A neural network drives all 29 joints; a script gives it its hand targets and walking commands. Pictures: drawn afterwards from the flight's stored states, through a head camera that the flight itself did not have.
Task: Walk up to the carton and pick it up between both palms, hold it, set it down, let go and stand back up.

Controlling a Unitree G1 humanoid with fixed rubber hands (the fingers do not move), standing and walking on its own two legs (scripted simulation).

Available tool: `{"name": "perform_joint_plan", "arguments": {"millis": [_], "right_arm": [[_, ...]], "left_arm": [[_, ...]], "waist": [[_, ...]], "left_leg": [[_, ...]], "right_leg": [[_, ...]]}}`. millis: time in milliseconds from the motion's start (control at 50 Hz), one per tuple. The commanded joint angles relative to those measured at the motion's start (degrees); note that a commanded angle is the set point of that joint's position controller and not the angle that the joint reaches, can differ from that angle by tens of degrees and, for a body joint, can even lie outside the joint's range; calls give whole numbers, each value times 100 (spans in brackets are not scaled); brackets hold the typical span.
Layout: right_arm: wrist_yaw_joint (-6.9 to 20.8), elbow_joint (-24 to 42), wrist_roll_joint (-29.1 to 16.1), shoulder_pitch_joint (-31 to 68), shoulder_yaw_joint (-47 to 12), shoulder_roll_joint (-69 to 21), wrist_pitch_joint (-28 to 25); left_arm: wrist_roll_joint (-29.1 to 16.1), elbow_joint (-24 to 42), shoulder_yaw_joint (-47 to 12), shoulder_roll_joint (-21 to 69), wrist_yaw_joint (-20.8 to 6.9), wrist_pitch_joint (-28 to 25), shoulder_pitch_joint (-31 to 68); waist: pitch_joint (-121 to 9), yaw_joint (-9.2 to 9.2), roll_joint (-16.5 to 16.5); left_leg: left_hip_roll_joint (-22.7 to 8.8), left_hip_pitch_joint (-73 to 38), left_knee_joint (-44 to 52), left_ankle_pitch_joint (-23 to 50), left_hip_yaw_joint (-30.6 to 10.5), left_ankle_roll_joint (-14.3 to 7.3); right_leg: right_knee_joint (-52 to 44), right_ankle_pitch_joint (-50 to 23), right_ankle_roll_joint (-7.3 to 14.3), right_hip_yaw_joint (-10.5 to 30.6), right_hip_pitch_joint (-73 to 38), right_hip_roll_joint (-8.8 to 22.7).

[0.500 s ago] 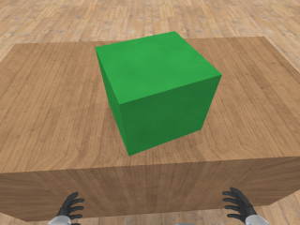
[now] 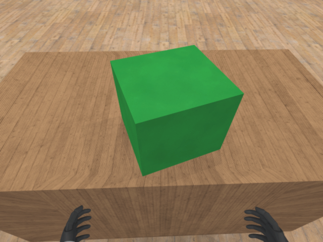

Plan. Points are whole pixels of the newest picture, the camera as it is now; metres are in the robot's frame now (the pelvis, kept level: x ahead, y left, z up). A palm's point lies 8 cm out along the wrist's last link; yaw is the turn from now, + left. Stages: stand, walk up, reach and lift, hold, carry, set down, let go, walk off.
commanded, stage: reach and lift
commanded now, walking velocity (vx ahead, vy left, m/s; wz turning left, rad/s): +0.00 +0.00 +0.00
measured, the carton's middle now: (169, 108) +0.49 -0.02 +0.04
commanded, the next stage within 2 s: none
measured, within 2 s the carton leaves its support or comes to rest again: neither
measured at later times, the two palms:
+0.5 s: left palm (82, 228) +0.17 +0.19 -0.02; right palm (297, 229) +0.16 -0.31 -0.03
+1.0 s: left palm (92, 202) +0.21 +0.17 +0.03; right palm (305, 196) +0.22 -0.33 +0.02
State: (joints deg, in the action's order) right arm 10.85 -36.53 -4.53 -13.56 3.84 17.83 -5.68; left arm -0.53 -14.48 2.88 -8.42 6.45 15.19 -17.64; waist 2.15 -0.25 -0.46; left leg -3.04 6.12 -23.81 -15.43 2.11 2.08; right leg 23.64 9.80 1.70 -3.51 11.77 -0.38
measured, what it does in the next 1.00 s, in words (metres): stands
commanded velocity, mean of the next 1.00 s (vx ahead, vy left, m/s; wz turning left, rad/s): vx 0.00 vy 0.00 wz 0.00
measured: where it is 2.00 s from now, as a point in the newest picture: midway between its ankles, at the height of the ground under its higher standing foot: outside the picture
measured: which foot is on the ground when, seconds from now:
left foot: down 0.00-1.00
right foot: down 0.00-1.00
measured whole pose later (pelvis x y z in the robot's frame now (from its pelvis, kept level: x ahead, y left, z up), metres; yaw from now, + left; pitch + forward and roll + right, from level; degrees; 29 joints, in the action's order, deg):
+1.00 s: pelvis +0.01 -0.02 -0.01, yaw -1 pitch +3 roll +0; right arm 21.6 -35.8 -29.5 -7.5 -1.3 34.2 -17.0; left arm 2.3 6.0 -1.1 2.1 16.1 5.6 -18.4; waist -4.1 -1.8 -2.3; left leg -4.2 13.6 -28.1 -17.6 1.1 3.5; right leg 28.4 11.9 3.2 -2.2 19.8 -2.4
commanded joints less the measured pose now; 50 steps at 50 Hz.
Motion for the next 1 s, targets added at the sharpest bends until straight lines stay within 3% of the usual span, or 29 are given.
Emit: {"name": "perform_joint_plan", "arguments": {"millis": [0,60,80,120,180,220,420,460,500,560,600,660,680,820,920,980], "right_arm": [[312,580,-328,385,446,1432,-241],[432,710,-550,362,435,1638,-289],[453,731,-631,293,367,1659,-293],[506,522,-811,111,342,1835,-318],[603,480,-983,92,266,1999,-341],[621,722,-997,142,294,2011,-414],[835,592,-1482,202,417,2499,-788],[835,797,-1512,284,419,2567,-847],[871,837,-1613,383,438,2659,-892],[862,1091,-1762,451,342,2749,-979],[857,1119,-1878,403,283,2763,-1040],[949,658,-2072,460,166,2888,-1014],[954,579,-2125,508,119,2963,-1003],[1006,833,-2386,858,68,3090,-1253],[1086,543,-2593,1251,28,3191,-1326],[1065,531,-2656,1311,-24,3255,-1367]], "left_arm": [[101,1125,-62,-143,290,-332,306],[177,1376,-100,19,398,-433,180],[197,1376,-78,43,394,-445,77],[253,1466,-111,189,391,-480,-138],[338,1542,-114,339,382,-475,-259],[292,1567,-129,319,380,-535,-271],[361,2161,-332,609,625,-953,-245],[275,2216,-334,621,619,-975,-240],[255,2247,-415,693,670,-1004,-222],[176,2373,-323,633,692,-1106,-128],[237,2542,-327,702,737,-1141,-164],[348,2496,-362,857,782,-1039,-142],[344,2446,-310,831,759,-1012,-128],[231,2914,-417,938,886,-1153,151],[337,3034,-448,1072,1005,-1154,498],[322,3053,-428,1133,992,-1122,430]], "waist": [[-382,-64,84],[-362,-135,-21],[-404,-158,-221],[-475,-112,-182],[-380,-146,-156],[-326,-123,-423],[-566,-126,-249],[-598,-96,-548],[-684,-132,-531],[-888,-165,-874],[-889,-190,-793],[-710,-193,-615],[-787,-158,-744],[-1119,-125,-820],[-1185,-145,-579],[-1364,-95,-677]], "left_leg": [[103,512,595,658,-94,-61],[116,655,613,661,-76,-79],[140,642,587,694,-48,-129],[146,494,573,938,-80,-65],[154,499,590,808,-94,-69],[191,704,535,618,-51,-141],[114,872,413,347,-89,-67],[134,1104,362,213,-72,-113],[147,1054,343,225,-70,-100],[204,1182,194,316,-40,-134],[213,1229,193,438,-61,-109],[188,1096,112,690,-92,-44],[201,1095,54,654,-87,-72],[223,1324,-111,630,-122,-116],[209,1236,-119,607,-182,-54],[239,1096,-121,801,-162,-77]], "right_leg": [[-499,-133,209,248,-431,-111],[-476,-261,221,323,-506,-101],[-510,-358,204,384,-568,-83],[-509,-647,237,396,-596,-106],[-585,-448,316,452,-467,-94],[-567,-410,285,517,-461,-55],[-285,-339,360,476,-282,-95],[-300,-304,313,590,-311,-33],[-260,-273,323,596,-263,-58],[-242,-381,233,785,-347,18],[-212,-541,249,797,-427,33],[-205,-541,372,778,-183,-24],[-220,-533,347,844,-218,2],[-132,-499,305,991,-313,72],[-109,-305,355,920,-87,-11],[-95,-730,353,932,-260,-40]]}}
